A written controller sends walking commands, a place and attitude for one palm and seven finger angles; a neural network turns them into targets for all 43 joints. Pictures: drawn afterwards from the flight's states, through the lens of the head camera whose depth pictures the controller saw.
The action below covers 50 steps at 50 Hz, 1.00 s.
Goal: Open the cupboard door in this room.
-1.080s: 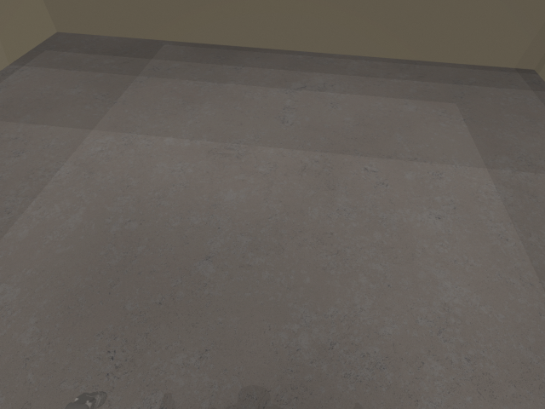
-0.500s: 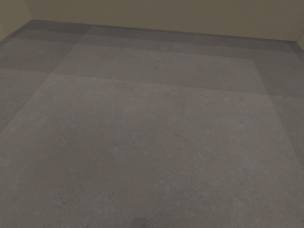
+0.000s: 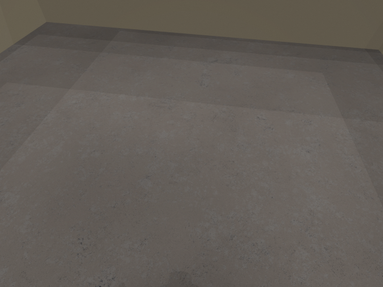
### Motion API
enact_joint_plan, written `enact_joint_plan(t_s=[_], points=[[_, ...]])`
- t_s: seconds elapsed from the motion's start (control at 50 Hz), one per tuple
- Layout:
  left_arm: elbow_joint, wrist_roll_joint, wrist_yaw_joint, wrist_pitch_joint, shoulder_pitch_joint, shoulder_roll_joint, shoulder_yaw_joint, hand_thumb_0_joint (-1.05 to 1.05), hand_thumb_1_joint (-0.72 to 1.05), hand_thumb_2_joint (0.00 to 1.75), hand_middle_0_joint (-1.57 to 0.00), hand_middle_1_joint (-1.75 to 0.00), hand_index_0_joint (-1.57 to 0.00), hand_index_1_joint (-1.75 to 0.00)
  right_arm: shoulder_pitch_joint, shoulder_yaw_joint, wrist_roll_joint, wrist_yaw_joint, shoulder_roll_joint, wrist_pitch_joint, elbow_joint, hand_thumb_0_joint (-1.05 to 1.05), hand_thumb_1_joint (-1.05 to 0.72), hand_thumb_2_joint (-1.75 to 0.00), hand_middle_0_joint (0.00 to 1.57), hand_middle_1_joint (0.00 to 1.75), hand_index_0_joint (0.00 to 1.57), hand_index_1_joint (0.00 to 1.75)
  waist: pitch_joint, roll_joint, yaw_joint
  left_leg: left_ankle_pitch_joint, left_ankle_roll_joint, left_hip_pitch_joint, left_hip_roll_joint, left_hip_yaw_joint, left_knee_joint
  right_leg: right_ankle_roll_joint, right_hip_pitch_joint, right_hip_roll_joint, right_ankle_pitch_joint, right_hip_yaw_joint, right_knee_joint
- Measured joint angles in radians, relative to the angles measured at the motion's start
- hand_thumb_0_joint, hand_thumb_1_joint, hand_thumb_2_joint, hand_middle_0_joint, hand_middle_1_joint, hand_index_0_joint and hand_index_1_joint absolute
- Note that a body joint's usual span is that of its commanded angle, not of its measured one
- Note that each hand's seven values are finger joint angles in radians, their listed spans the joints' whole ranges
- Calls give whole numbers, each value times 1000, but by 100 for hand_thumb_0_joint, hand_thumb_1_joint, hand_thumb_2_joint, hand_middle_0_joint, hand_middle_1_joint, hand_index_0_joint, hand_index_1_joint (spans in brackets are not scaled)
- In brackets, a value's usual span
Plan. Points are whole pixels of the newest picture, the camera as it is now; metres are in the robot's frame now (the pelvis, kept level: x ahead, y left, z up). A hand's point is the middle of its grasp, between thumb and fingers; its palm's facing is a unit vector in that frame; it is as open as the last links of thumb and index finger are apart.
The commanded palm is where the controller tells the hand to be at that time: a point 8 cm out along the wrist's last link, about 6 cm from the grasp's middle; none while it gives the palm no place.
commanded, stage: turn or walk to find it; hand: left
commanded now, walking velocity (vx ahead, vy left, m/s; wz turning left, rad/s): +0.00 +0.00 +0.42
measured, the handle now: out of the picture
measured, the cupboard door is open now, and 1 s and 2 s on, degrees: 0 0 0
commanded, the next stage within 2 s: none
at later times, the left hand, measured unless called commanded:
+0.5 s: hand out of the picture +0.02 +0.21 -0.16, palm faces +0.20 -0.95 -0.25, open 7.4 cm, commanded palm none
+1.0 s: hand out of the picture -0.15 +0.19 -0.20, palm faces +0.47 -0.85 -0.23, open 7.4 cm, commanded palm none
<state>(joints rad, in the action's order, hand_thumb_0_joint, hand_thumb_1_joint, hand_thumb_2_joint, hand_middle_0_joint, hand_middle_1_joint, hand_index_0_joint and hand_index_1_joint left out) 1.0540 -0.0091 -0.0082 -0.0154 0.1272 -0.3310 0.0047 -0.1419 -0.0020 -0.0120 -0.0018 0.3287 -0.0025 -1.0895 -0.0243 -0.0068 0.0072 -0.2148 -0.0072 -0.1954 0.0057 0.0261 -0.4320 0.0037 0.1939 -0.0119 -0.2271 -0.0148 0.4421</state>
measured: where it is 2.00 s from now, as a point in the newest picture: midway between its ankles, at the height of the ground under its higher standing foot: outside the picture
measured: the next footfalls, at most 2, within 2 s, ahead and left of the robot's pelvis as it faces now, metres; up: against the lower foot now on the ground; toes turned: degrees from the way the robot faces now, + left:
right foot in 0.56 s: +0.01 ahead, -0.13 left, +0.00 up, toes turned +13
left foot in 0.96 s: -0.10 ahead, +0.11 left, +0.00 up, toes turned +29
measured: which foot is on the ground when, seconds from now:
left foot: down 0.00-0.56, up 0.58-0.94, down 0.96-1.00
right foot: down 0.00-0.20, up 0.22-0.54, down 0.56-0.96, up 0.98-1.00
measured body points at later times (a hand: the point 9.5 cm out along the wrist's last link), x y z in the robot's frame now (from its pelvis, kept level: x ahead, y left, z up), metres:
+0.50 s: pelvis -0.03 +0.00 +0.00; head +0.00 +0.00 +0.44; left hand +0.01 +0.26 -0.14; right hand +0.04 -0.24 -0.16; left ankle +0.01 +0.12 -0.74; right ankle -0.03 -0.14 -0.71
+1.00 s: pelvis -0.07 -0.01 -0.02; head -0.06 +0.03 +0.43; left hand -0.18 +0.23 -0.18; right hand +0.13 -0.20 -0.14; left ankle -0.13 +0.09 -0.74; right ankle -0.03 -0.14 -0.72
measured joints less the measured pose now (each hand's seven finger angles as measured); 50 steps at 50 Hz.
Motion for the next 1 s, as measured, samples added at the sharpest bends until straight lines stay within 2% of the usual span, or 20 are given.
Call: enact_joint_plan(t_s=[0.1, 0.14, 0.2, 0.26, 0.3, 0.34, 0.46, 0.54, 0.56, 0.6, 0.62, 0.68, 0.72, 0.76, 0.82, 0.88, 0.92, 0.94, 0.96, 1.0], points=[[-44, -2, -10, -14, 24, 42, -1, 1, 90, 89, -20, -30, -20, -30, -29, -6, 0, -2, -38, -25, 37, 1, -91, -90, 20, 30, 20, 30, -4, 5, 0, -40, 3, -74, 11, 30, -105, 2, 42, -10, -36, -33, 67], [-61, -4, -12, -19, 37, 58, -1, 1, 90, 89, -20, -30, -20, -30, -43, -10, 1, -4, -57, -32, 52, 1, -91, -90, 20, 30, 20, 30, -13, 5, 3, -65, 4, -101, 8, 17, -157, 5, 53, -18, -55, -52, 102], [-77, -5, -14, -30, 58, 69, -6, 1, 90, 89, -20, -30, -21, -30, -61, -14, -1, -9, -95, -34, 67, 1, -91, -90, 20, 30, 20, 30, -24, -32, -3, -72, 31, -112, 36, 6, -185, 19, 79, -52, -91, -52, 172], [-77, -5, -18, -48, 62, 76, -12, 1, 90, 89, -20, -30, -21, -30, -78, -14, -4, -7, -132, -22, 89, 1, -91, -90, 20, 30, 20, 30, -33, -43, 2, -58, 45, -119, 48, 16, -169, 28, 157, -38, -243, -19, 383], [-79, -4, -17, -49, 58, 80, -20, 1, 90, 89, -20, -30, -20, -30, -89, -13, -4, -2, -151, -19, 98, 1, -91, -90, 20, 30, 20, 30, -40, -39, 6, -28, 45, -115, 50, 34, -133, 33, 200, -22, -264, -4, 504], [-86, -2, -15, -46, 55, 86, -27, 1, 90, 89, -20, -30, -20, -30, -98, -13, -5, 2, -161, -21, 101, 1, -91, -90, 21, 30, 20, 30, -41, -29, 8, 1, 43, -112, 50, 54, -96, 40, 218, -15, -256, -1, 546], [-115, 4, -15, -40, 45, 106, -39, 1, 90, 89, -20, -30, -20, -30, -111, -33, -8, 7, -152, -31, 111, 1, -90, -90, 21, 30, 20, 30, -32, 13, 22, 61, 24, -128, 56, 118, -41, 45, 168, 0, -250, 14, 402], [-141, 7, -17, -25, 50, 112, -41, 1, 90, 90, -20, -30, -20, -30, -117, -53, -7, 2, -129, -45, 122, 1, -90, -90, 21, 30, 20, 30, -17, 30, 23, 74, -3, -163, 74, 158, -60, 36, 63, 10, -152, 15, 158], [-148, 2, -18, -16, 58, 110, -42, 1, 90, 90, -20, -30, -20, -30, -119, -58, -4, 0, -123, -50, 127, 1, -90, -90, 21, 30, 20, 30, -10, 27, 19, 43, -6, -188, 81, 155, -99, 18, 36, 4, -136, 15, 88], [-148, -5, -22, -11, 65, 123, -39, 1, 90, 89, -20, -30, -20, -30, -112, -74, -6, -1, -102, -61, 125, 1, -91, -90, 21, 30, 20, 30, -16, 49, 14, -119, -13, -252, 76, 129, -273, -11, 39, 7, -106, -10, 103], [-149, -7, -23, -9, 75, 127, -37, 1, 90, 89, -20, -30, -20, -30, -108, -79, -7, -3, -94, -66, 122, 1, -91, -90, 21, 30, 20, 30, -16, 50, 11, -161, -15, -283, 75, 106, -374, -16, 33, 2, -96, -19, 103], [-140, -10, -23, -7, 107, 132, -33, 1, 90, 89, -20, -30, -20, -30, -100, -90, -7, -11, -74, -70, 122, 1, -91, -90, 20, 30, 20, 30, -14, 41, 11, -157, -27, -337, 48, 42, -610, -20, 6, -18, -74, -41, 77], [-132, -11, -23, -6, 121, 131, -31, 1, 90, 89, -20, -30, -20, -30, -98, -92, -6, -13, -67, -69, 122, 1, -91, -90, 20, 30, 20, 30, -13, 30, 13, -145, -39, -334, 23, 13, -671, -19, -7, -33, -71, -60, 67], [-126, -14, -21, -4, 131, 131, -30, 1, 90, 89, -20, -30, -20, -30, -94, -91, -5, -14, -65, -72, 120, 1, -91, -90, 20, 30, 20, 30, -13, 17, 10, -153, -47, -309, 2, -6, -663, -17, -11, -48, -72, -79, 65], [-122, -18, -18, 0, 143, 129, -29, 1, 90, 89, -20, -30, -21, -30, -76, -84, -3, -14, -67, -77, 112, 1, -91, -90, 20, 30, 20, 30, -19, -1, -3, -189, -52, -248, -21, -25, -571, -11, -4, -68, -76, -105, 74], [-116, -22, -14, 1, 151, 121, -32, 1, 90, 89, -20, -30, -21, -30, -50, -73, 3, -14, -75, -73, 111, 1, -91, -90, 20, 30, 20, 30, -31, -21, -21, -224, -47, -172, -29, -48, -421, 2, 16, -91, -85, -129, 101], [-109, -21, -13, -2, 157, 111, -36, 1, 90, 89, -20, -30, -21, -30, -33, -64, 5, -13, -81, -63, 117, 1, -91, -90, 20, 30, 20, 30, -36, -33, -28, -188, -40, -110, -27, -66, -287, 16, 35, -107, -99, -146, 134], [-106, -18, -13, -5, 162, 106, -39, 1, 90, 89, -20, -30, -21, -30, -28, -60, 6, -14, -82, -54, 124, 1, -91, -90, 20, 30, 20, 30, -35, -35, -29, -128, -34, -72, -27, -74, -196, 26, 50, -115, -112, -155, 163], [-103, -13, -12, -12, 166, 98, -43, 1, 90, 89, -20, -30, -21, -30, -22, -58, 4, -14, -86, -43, 131, 1, -91, -90, 20, 30, 20, 30, -35, -41, -29, -75, -12, -59, -22, -73, -152, 33, 76, -125, -127, -156, 209], [-90, -12, -15, -35, 161, 77, -53, 1, 90, 89, -20, -30, -21, -30, -2, -50, 2, -13, -108, -30, 137, 1, -91, -90, 20, 30, 20, 30, -47, -69, -41, -99, 21, -71, -4, -80, -176, 46, 143, -124, -253, -98, 365]])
